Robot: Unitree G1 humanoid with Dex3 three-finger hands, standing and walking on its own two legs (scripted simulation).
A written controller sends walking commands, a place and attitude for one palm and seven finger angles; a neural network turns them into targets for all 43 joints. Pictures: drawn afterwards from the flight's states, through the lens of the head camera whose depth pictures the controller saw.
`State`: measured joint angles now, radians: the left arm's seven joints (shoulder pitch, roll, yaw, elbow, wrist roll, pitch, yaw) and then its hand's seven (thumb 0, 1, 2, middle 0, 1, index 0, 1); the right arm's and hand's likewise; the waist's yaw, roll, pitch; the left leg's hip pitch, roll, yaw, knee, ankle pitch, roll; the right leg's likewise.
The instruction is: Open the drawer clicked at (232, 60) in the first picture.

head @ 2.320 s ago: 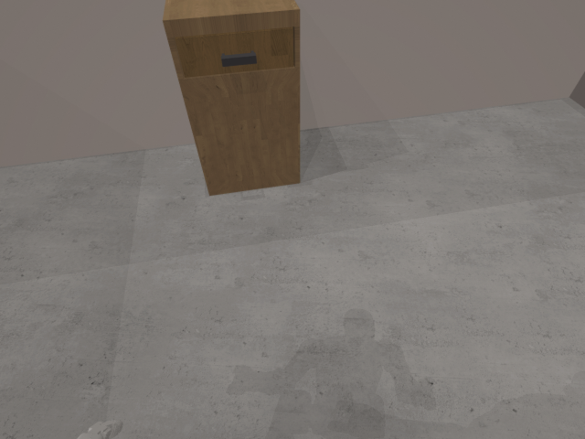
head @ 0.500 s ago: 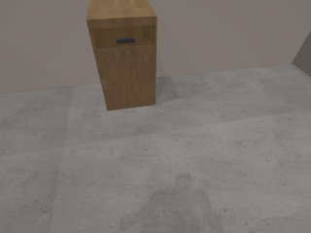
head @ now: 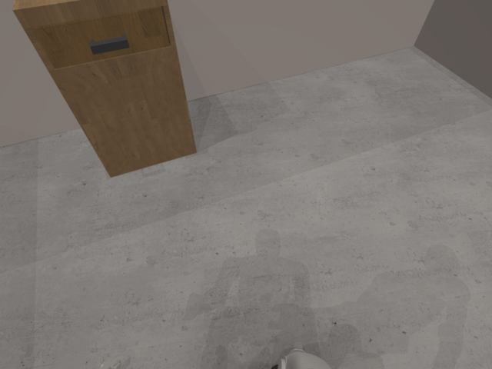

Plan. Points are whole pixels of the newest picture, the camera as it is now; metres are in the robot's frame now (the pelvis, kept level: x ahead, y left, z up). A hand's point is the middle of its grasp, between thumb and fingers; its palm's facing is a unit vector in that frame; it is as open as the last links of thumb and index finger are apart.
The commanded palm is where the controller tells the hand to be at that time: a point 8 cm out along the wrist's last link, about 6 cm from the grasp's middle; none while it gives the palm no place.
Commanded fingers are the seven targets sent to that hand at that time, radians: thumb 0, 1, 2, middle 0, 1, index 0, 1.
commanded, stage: walk to a spot facing it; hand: left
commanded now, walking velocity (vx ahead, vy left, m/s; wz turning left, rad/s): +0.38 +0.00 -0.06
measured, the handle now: (109, 42) +1.10 +0.52 -0.06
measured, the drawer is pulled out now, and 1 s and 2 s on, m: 0.00 0.00 0.00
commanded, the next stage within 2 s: turn to face it in 0.68 s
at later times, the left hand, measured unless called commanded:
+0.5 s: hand (142, 356) +0.16 +0.20 -0.16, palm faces +0.06 -0.99 -0.12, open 7.4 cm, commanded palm none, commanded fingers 0.00 0.90 0.90 -0.20 -0.30 -0.20 -0.30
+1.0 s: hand (209, 181) +0.55 +0.12 -0.14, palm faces -0.12 -0.97 -0.21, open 7.4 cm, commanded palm none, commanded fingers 0.00 0.90 0.90 -0.20 -0.30 -0.20 -0.30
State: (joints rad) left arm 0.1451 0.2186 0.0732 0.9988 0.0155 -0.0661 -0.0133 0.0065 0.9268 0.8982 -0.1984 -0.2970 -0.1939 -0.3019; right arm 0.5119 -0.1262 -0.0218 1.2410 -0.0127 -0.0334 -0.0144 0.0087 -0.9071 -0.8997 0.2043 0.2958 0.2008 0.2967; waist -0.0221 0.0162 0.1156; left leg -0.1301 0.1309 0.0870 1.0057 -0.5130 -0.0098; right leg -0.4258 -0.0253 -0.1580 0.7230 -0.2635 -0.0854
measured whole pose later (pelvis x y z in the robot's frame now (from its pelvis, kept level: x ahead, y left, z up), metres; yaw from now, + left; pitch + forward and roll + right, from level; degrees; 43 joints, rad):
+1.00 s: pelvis +0.40 -0.03 +0.01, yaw -6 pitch -2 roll +0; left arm 0.09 0.14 0.04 1.00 0.02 -0.07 0.01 0.00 0.91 0.90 -0.20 -0.30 -0.19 -0.30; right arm 0.40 -0.12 -0.04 1.17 -0.01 0.00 -0.02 0.01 -0.91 -0.90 0.20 0.30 0.20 0.30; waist -0.06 0.04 0.09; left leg -0.33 0.10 0.07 1.17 -0.50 -0.03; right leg -0.36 -0.06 -0.20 0.62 -0.23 -0.06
